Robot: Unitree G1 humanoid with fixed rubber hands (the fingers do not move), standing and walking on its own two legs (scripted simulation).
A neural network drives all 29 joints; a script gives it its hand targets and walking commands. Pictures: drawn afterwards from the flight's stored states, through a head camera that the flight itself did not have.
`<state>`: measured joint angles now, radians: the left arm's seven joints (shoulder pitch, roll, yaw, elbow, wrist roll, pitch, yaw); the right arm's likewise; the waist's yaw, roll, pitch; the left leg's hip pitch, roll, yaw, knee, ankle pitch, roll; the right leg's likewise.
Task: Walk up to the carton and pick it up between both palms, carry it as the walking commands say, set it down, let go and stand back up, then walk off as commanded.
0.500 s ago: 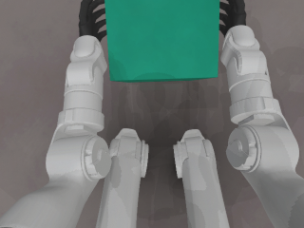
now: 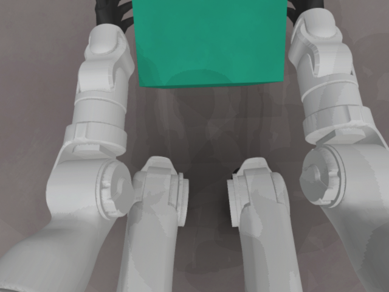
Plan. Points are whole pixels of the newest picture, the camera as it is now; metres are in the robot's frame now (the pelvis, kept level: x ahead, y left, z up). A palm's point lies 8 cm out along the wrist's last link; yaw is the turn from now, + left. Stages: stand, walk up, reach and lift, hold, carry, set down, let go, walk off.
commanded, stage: set down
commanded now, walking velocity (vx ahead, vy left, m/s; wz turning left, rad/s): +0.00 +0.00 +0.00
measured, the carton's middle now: (206, 31) +0.54 +0.00 -0.23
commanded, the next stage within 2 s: none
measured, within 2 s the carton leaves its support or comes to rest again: rests again in 0.62 s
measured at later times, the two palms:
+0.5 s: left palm (116, 34) +0.52 +0.15 -0.17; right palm (301, 21) +0.54 -0.15 -0.17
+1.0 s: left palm (117, 38) +0.52 +0.16 -0.19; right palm (296, 25) +0.54 -0.15 -0.19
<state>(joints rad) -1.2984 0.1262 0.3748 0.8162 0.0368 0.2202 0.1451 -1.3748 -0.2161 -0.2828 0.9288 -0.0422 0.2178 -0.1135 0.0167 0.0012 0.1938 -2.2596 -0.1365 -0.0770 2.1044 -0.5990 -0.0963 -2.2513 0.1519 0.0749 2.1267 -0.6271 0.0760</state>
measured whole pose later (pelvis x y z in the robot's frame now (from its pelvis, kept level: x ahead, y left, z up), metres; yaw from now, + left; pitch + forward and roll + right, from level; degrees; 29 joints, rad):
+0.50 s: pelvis +0.00 +0.00 -0.01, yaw +0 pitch +40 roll +1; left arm -1.33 0.14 0.39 0.89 0.05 0.20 0.13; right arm -1.41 -0.24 -0.27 1.01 -0.04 0.19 -0.10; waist 0.02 0.00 0.27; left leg -2.24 -0.12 -0.06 2.15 -0.60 -0.09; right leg -2.24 0.13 0.06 2.18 -0.63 0.06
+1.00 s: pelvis +0.00 +0.00 -0.02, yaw +0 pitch +38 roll +1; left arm -1.34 0.17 0.37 0.95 0.03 0.17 0.12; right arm -1.42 -0.25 -0.25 1.05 -0.02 0.17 -0.08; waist 0.02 0.01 0.31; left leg -2.24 -0.10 -0.05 2.19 -0.61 -0.08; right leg -2.24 0.11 0.05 2.22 -0.64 0.05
